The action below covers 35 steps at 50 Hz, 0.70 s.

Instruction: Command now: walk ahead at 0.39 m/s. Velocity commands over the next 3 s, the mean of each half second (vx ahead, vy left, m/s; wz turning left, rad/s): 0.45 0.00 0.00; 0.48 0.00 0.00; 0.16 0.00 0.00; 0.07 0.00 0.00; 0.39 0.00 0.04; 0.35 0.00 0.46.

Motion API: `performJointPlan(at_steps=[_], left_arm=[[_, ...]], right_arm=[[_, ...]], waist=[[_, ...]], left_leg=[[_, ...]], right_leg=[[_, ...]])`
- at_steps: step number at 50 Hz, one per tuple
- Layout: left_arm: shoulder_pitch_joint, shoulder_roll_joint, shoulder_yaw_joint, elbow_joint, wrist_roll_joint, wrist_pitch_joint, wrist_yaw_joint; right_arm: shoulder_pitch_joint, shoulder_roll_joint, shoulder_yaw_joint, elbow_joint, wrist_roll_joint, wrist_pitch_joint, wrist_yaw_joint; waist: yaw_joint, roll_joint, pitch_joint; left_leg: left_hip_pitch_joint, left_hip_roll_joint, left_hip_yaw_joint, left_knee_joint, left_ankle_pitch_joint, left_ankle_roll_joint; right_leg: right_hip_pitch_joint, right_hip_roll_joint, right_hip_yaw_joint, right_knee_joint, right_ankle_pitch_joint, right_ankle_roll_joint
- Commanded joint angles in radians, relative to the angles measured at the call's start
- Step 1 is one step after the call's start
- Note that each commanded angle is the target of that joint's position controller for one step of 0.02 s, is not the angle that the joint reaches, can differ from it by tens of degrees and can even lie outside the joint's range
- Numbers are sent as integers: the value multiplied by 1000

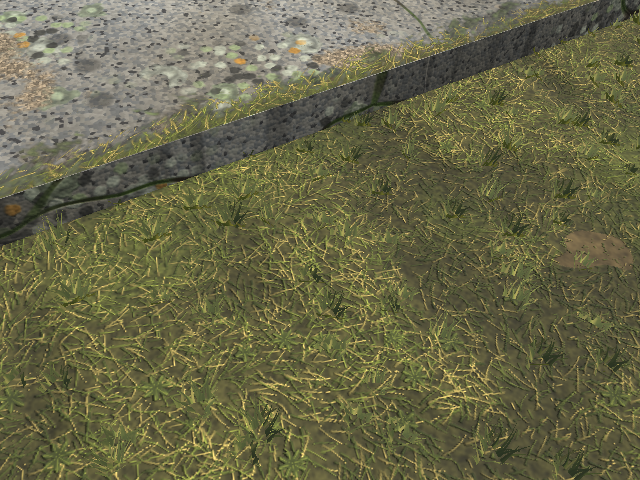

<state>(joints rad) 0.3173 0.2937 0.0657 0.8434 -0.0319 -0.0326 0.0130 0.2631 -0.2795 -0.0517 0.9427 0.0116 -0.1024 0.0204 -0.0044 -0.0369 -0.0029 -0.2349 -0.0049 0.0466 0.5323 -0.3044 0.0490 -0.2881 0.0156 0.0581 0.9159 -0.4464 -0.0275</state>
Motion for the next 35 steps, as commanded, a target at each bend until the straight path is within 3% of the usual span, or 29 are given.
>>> performJointPlan(at_steps=[1,3,7,10,15,17,18,19,20,21,22,23,24,25,26,28,30,33,35], left_arm=[[-117,99,20,-110,-5,-58,-5],[-134,86,24,-105,12,-56,-15],[-207,36,12,-129,20,-42,-25],[-318,6,-4,-165,14,-47,-32],[-454,8,-13,-210,5,-61,-58],[-456,29,-9,-216,6,-68,-68],[-423,50,-1,-209,7,-70,-68],[-358,77,12,-191,9,-68,-64],[-212,115,33,-148,8,-65,-56],[-30,154,50,-98,12,-59,-44],[114,240,70,-65,40,-53,-36],[115,179,51,-48,26,-50,-38],[25,125,31,-52,15,-50,-37],[-56,97,22,-64,17,-52,-36],[-118,77,15,-64,26,-60,-41],[-166,42,4,-60,40,-73,-47],[-155,57,7,-37,31,-83,-49],[-110,99,16,-7,33,-86,-33],[-81,112,17,6,27,-80,-23]], right_arm=[[70,-135,-19,-31,-8,-13,0],[74,-97,-2,-30,-14,-7,2],[129,-120,-2,-10,-14,5,-12],[143,-126,1,-6,-12,13,-27],[216,-132,-4,28,0,24,-35],[208,-142,-12,29,3,31,-37],[196,-154,-18,24,1,35,-39],[188,-169,-24,21,-2,41,-41],[170,-169,-25,15,-8,51,-41],[158,-155,-17,0,-14,54,-42],[259,-42,14,-24,-21,41,-32],[280,-22,25,1,-6,14,-21],[172,-127,-5,-40,25,-8,-12],[82,-144,-9,-68,40,-21,-12],[45,-124,-10,-78,32,-22,-18],[87,-91,-15,-65,10,1,-25],[99,-55,-9,-69,3,23,-29],[-22,-67,-10,-121,-10,30,-34],[-98,-58,-5,-144,-12,22,-27]], waist=[[-48,142,106],[-39,144,90],[-47,113,79],[-70,116,104],[-89,111,151],[-59,118,132],[-30,132,95],[9,156,36],[88,162,-60],[168,149,-178],[136,-63,-352],[125,-182,-445],[121,-127,-253],[93,-61,-118],[52,12,-34],[-12,-19,-6],[-33,-23,15],[-13,-13,63],[12,-4,72]], left_leg=[[305,312,-494,-380,-171,154],[275,249,-341,-387,75,114],[267,210,-196,-396,423,125],[203,174,-122,-429,426,109],[279,226,-109,-426,439,122],[349,254,-104,-370,574,113],[378,260,-100,-315,731,104],[402,259,-95,-228,920,94],[383,231,-69,-59,1055,76],[209,199,-61,171,950,49],[-193,47,-32,567,453,-9],[-359,-65,-153,788,-247,-19],[-463,6,-188,854,-219,-1],[-467,59,-155,819,-131,12],[-437,102,-132,742,-55,8],[-322,149,-138,662,14,-3],[-305,166,-123,602,29,-25],[-395,180,-110,436,179,-62],[-389,162,-91,273,313,-68]], right_leg=[[-536,-96,30,204,121,-32],[-472,-125,6,137,231,-25],[-474,-114,-50,2,348,25],[-396,-89,-83,-209,480,39],[-363,-57,-89,-386,531,9],[-339,-46,-86,-416,478,-24],[-282,-25,-97,-418,443,-42],[-189,6,-116,-406,401,-63],[-4,36,-139,-420,403,-94],[302,-32,-69,-390,424,-139],[721,-299,357,-394,269,-284],[780,-415,714,-581,125,-357],[626,-372,604,-630,46,-298],[449,-333,447,-664,91,-260],[291,-291,341,-705,186,-235],[135,-232,219,-762,300,-216],[58,-224,159,-803,348,-233],[45,-210,96,-839,388,-236],[58,-180,41,-835,422,-209]])
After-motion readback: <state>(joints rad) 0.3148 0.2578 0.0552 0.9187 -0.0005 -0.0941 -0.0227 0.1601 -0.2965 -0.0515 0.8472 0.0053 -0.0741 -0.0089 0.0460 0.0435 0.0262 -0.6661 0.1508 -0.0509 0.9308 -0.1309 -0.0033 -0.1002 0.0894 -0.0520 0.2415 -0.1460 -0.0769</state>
